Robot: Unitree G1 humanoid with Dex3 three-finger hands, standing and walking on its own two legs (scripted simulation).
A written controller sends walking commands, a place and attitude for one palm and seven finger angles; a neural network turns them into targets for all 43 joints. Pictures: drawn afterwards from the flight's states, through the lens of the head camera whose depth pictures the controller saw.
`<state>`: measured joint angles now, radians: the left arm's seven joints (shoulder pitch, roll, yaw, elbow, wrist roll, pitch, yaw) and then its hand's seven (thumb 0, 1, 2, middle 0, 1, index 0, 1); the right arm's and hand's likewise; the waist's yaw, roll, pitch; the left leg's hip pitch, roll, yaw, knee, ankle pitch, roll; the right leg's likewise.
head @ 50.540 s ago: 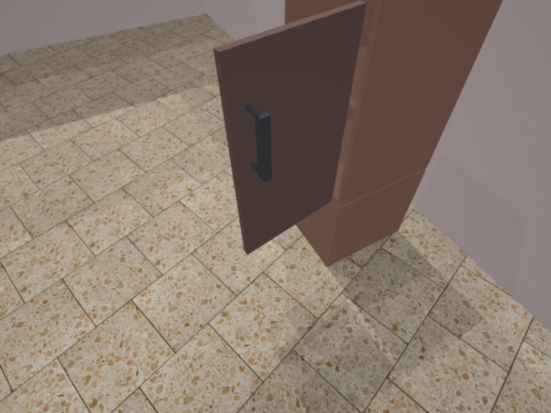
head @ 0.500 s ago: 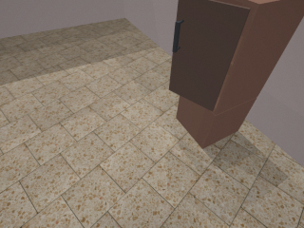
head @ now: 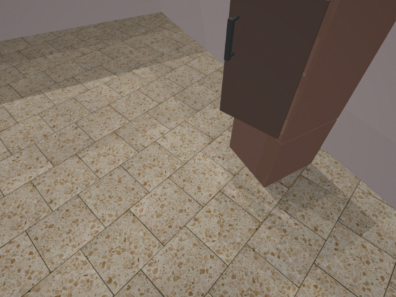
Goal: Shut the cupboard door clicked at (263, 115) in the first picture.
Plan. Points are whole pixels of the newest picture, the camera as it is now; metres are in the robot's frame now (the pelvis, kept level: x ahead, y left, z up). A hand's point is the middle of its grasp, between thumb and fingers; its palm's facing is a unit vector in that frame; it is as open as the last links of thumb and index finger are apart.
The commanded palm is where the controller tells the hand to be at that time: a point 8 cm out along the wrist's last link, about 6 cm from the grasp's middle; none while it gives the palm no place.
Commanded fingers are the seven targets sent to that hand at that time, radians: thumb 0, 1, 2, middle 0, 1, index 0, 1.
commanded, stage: look to check the result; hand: left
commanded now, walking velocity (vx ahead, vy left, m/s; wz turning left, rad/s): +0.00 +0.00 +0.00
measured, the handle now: (231, 38) +1.02 -0.09 +0.05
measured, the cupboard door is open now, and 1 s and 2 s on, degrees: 23 23 23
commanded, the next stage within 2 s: walk to a spot facing it in 0.28 s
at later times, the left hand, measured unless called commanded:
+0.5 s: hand out of the picture +0.04 +0.18 -0.17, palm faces +0.03 -0.97 -0.22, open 7.4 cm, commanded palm none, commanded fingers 0.00 0.90 0.90 -0.20 -0.30 -0.20 -0.30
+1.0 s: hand out of the picture +0.06 +0.24 -0.17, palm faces +0.31 -0.92 -0.22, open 7.4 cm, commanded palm none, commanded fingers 0.00 0.90 0.90 -0.20 -0.30 -0.20 -0.30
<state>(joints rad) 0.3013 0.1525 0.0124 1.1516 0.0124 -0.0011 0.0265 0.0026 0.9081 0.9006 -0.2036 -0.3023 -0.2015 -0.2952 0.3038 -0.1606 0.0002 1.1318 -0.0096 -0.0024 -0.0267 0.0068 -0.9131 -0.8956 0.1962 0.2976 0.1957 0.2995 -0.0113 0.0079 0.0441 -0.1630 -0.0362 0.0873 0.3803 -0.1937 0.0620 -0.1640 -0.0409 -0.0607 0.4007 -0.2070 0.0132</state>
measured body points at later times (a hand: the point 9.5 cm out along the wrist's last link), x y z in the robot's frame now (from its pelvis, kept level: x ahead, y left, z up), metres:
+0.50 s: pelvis +0.02 -0.01 +0.00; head +0.03 -0.01 +0.45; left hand +0.04 +0.23 -0.15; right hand +0.04 -0.25 -0.16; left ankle +0.01 +0.08 -0.74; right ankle +0.01 -0.13 -0.74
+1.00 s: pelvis +0.03 +0.01 +0.00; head +0.08 +0.04 +0.44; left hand +0.05 +0.29 -0.15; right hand +0.12 -0.22 -0.14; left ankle +0.01 +0.09 -0.74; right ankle +0.06 -0.15 -0.68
